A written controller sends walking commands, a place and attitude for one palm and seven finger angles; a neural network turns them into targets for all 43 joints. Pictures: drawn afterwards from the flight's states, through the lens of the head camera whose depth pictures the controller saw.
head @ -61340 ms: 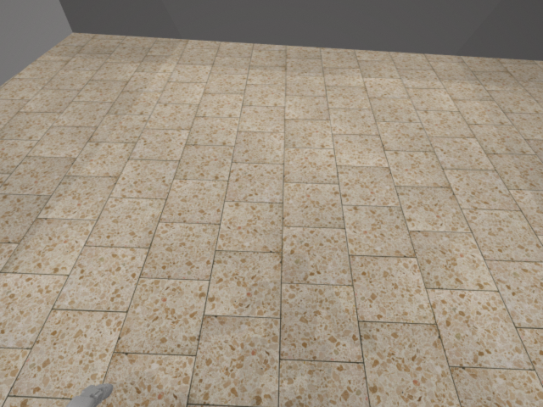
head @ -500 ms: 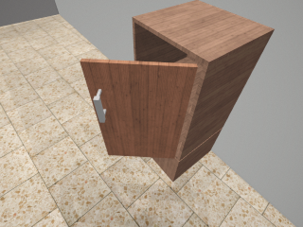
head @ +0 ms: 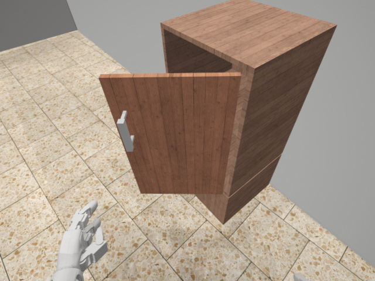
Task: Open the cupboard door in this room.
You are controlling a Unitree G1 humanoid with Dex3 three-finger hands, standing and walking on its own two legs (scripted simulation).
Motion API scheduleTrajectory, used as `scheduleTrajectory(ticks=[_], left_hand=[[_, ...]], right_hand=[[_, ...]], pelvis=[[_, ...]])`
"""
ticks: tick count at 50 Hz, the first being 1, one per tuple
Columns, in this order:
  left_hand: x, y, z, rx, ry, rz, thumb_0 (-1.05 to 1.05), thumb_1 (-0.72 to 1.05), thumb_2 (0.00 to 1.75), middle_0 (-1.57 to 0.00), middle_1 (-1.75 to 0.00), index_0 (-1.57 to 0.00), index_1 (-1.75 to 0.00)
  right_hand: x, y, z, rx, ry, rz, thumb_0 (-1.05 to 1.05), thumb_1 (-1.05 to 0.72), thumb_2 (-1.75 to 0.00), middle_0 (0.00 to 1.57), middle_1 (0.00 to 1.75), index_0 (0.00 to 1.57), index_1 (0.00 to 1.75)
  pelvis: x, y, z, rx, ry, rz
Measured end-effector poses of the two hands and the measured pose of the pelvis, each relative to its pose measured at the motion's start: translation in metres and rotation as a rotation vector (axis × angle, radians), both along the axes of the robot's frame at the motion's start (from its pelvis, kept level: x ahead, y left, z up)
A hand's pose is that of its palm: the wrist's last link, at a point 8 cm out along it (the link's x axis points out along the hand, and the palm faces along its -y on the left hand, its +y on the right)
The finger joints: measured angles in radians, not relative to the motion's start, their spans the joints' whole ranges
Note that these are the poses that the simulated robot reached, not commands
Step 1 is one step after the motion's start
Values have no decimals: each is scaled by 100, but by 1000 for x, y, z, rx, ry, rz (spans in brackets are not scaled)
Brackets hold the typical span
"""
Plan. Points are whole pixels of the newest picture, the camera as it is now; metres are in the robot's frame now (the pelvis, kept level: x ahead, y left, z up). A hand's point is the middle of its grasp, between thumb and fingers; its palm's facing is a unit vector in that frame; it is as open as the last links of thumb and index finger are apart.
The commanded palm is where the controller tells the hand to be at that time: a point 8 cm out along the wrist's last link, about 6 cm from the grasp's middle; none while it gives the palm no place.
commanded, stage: raise the hand with hooked fingers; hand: left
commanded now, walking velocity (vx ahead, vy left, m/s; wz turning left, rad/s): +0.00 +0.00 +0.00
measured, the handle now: (127, 131) +0.53 +0.20 +0.00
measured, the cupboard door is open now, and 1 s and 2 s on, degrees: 49 49 49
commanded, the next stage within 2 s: move the hooked fingers beside the handle in 1.90 s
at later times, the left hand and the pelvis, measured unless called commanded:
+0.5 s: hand (107, 248) +0.20 +0.18 -0.03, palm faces -0.10 -0.99 -0.08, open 10.3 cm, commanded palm +0.17 +0.25 -0.03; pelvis -0.03 -0.01 -0.08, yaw +0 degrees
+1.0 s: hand (82, 224) +0.24 +0.24 +0.00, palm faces +0.00 -1.00 -0.06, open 13.1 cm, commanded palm +0.22 +0.30 +0.00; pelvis -0.01 +0.01 -0.05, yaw -1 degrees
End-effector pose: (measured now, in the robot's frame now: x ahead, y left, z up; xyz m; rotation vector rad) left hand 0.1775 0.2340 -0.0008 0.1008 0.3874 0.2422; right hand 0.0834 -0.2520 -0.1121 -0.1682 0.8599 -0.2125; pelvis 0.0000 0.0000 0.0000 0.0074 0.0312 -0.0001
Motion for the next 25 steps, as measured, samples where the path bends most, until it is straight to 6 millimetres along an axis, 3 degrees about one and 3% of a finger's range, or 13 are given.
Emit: scheduleTrajectory(ticks=[2,5,8,11,14,18,22,25], left_hand=[[23,-9,14,-30,-182,-70,2,83,85,-20,-37,-20,-36],[27,-23,11,-97,-364,-188,1,76,83,-21,-40,-21,-40],[5,-28,-18,-123,-380,-268,1,69,80,-21,-44,-22,-44],[-26,-19,-53,-135,-281,-239,1,62,77,-22,-49,-23,-48],[-50,-1,-65,-104,-236,-145,1,54,74,-23,-53,-23,-53],[-50,14,-40,-14,-368,-109,2,45,70,-24,-59,-24,-59],[-17,9,-17,7,-475,-247,1,35,66,-24,-65,-24,-65],[11,4,-22,-40,-393,-353,1,28,63,-24,-70,-24,-69]], right_hand=[[24,-8,10,-24,-113,22,2,-92,-90,20,30,20,30],[56,-18,27,-60,-249,62,2,-92,-90,20,30,20,30],[82,-26,35,-99,-336,116,1,-91,-90,20,30,20,30],[103,-27,31,-130,-369,163,1,-91,-90,20,30,20,30],[117,-20,19,-135,-369,201,1,-91,-90,20,30,20,30],[118,0,-7,-98,-324,238,1,-91,-90,20,30,20,30],[101,22,-36,-26,-255,238,1,-91,-90,20,30,20,30],[78,31,-48,28,-195,184,1,-91,-90,20,30,20,30]], pelvis=[[-6,-3,-9,6,44,-13],[-12,-9,-25,16,100,-34],[-17,-13,-43,17,143,-35],[-21,-16,-60,14,175,-27],[-23,-18,-73,-3,194,-11],[-26,-18,-82,-31,211,11],[-30,-15,-87,-51,222,20],[-31,-13,-84,-49,226,11]])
